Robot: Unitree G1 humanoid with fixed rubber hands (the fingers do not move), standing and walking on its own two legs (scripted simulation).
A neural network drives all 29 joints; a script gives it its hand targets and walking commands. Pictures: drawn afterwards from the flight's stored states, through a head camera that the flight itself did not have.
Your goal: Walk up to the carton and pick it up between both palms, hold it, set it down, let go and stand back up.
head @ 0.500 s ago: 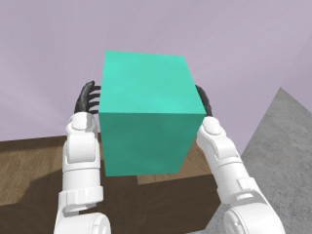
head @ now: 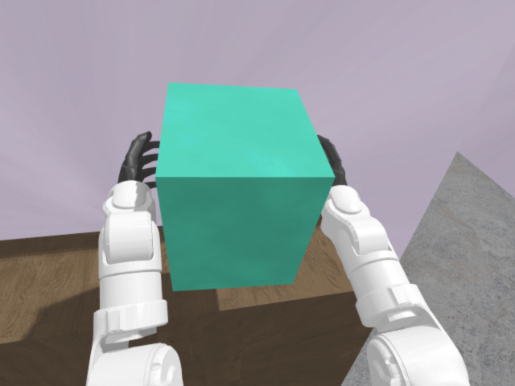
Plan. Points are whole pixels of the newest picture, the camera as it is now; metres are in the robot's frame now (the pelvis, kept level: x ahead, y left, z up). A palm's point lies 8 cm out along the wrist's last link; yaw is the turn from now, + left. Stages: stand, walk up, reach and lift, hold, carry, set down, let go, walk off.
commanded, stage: hold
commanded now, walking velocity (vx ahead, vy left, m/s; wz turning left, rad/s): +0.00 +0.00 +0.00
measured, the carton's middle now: (234, 190) +0.39 +0.01 +0.17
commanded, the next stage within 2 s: none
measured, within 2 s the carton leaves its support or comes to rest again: neither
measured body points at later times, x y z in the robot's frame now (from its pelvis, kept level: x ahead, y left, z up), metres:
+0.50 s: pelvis +0.01 -0.01 +0.00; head -0.05 +0.03 +0.44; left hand +0.38 +0.16 +0.21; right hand +0.38 -0.14 +0.21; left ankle +0.04 +0.13 -0.75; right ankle +0.00 -0.13 -0.75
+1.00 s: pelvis -0.01 -0.01 +0.00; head -0.06 +0.03 +0.44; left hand +0.37 +0.16 +0.21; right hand +0.37 -0.13 +0.21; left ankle +0.04 +0.13 -0.75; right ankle +0.00 -0.13 -0.75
